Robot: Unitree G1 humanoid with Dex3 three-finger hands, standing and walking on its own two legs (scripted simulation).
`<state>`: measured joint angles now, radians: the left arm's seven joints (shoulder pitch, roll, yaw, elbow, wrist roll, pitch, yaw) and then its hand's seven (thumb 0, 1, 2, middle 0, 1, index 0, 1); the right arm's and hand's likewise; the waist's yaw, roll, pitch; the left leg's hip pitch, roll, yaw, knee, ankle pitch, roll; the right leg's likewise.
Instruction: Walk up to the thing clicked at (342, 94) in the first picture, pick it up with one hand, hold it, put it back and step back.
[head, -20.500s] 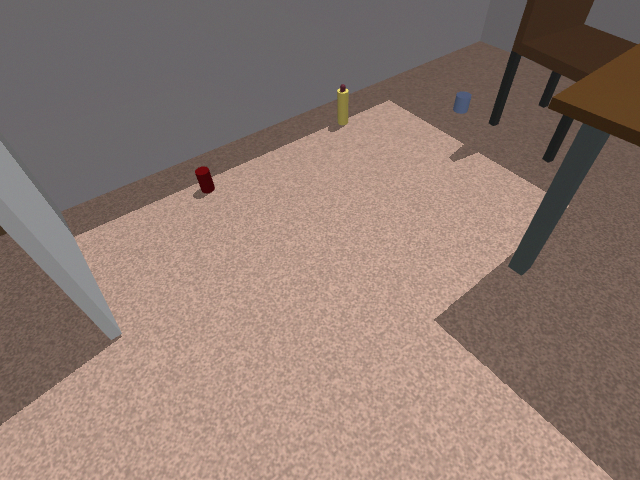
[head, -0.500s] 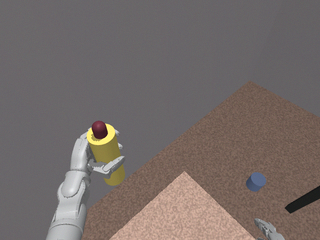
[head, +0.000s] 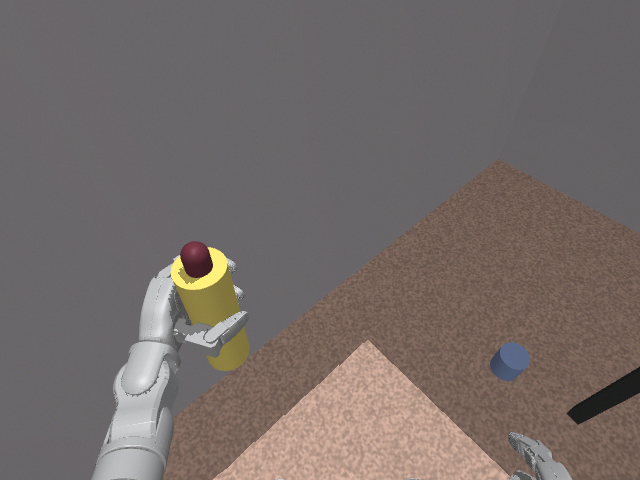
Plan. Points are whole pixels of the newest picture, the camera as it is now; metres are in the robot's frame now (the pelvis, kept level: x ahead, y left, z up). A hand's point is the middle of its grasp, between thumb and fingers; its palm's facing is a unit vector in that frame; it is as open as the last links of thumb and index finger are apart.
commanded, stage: hold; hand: left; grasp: from the side
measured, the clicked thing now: (213, 307) +0.32 +0.17 +0.04
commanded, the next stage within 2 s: crouch in 0.44 s
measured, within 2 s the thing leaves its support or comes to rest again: neither
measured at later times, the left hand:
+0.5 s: hand (217, 309) +0.32 +0.16 +0.04, palm faces -0.07 -1.00 -0.03, open 8.9 cm
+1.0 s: hand (233, 340) +0.32 +0.16 -0.06, palm faces -0.05 -1.00 +0.02, open 8.9 cm
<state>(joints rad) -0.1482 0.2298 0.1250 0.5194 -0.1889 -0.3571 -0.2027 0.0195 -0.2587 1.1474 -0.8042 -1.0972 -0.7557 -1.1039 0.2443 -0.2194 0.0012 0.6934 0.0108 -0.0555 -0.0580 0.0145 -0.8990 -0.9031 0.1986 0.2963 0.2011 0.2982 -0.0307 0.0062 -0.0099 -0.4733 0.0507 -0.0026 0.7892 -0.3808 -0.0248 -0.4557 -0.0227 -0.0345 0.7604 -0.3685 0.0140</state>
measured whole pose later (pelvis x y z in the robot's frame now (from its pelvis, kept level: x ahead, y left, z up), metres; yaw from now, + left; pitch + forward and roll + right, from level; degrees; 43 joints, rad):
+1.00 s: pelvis -0.02 +0.00 -0.05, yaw +0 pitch +15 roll -1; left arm -0.28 0.22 0.19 0.79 -0.19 -0.59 -0.26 0.02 -0.25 1.14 -0.80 -1.10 -0.75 -1.10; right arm 0.22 -0.24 -0.02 0.68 -0.03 -0.09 0.00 0.01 -0.88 -0.90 0.20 0.30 0.20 0.30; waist -0.06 -0.02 -0.08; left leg -0.91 0.05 -0.02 1.12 -0.47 -0.03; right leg -0.89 -0.03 -0.04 1.09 -0.46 0.01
